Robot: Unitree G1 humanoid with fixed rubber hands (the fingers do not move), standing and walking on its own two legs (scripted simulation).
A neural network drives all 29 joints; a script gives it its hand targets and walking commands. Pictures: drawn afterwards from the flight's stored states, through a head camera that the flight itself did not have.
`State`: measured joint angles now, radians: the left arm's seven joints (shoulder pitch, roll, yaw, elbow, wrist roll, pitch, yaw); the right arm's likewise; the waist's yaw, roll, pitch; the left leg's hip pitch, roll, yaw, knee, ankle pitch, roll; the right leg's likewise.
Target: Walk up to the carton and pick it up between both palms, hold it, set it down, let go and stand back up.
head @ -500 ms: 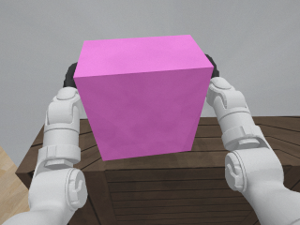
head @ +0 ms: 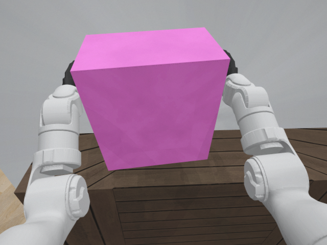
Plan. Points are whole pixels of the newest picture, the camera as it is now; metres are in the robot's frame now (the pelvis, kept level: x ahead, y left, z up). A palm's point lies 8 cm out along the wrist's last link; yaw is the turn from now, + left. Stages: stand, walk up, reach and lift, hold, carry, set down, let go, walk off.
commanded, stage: reach and lift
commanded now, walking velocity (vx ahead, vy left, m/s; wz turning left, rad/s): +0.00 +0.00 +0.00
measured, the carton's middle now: (153, 103) +0.39 +0.02 +0.21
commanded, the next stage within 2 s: hold in 1.08 s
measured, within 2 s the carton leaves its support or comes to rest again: neither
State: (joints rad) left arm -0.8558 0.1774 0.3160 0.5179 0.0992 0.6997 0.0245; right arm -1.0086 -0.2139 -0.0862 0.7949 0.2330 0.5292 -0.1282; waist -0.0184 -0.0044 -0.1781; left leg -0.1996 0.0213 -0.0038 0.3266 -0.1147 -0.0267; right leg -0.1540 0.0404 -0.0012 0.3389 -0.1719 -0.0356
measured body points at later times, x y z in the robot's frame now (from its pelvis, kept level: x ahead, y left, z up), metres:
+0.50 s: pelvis +0.00 +0.00 +0.00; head -0.07 +0.00 +0.44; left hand +0.39 +0.20 +0.27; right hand +0.41 -0.16 +0.29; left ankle +0.04 +0.13 -0.75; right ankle +0.01 -0.10 -0.75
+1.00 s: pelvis +0.00 +0.00 +0.00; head -0.09 +0.01 +0.44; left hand +0.39 +0.20 +0.29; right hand +0.40 -0.16 +0.32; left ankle +0.04 +0.13 -0.75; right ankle +0.01 -0.10 -0.75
